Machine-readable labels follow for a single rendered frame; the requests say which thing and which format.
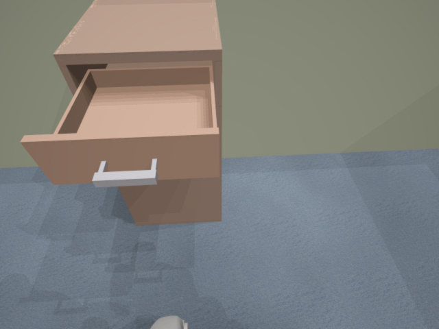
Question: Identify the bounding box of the drawer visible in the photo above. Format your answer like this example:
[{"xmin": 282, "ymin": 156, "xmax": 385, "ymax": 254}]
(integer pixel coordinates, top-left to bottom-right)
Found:
[{"xmin": 20, "ymin": 66, "xmax": 220, "ymax": 185}]

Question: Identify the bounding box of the handle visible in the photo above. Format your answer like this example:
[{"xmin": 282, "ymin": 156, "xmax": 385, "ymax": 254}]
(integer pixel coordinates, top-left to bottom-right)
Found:
[{"xmin": 92, "ymin": 159, "xmax": 158, "ymax": 187}]

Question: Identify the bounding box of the cabinet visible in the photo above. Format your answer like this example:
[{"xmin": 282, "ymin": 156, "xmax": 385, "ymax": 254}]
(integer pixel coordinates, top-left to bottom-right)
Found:
[{"xmin": 53, "ymin": 0, "xmax": 222, "ymax": 226}]

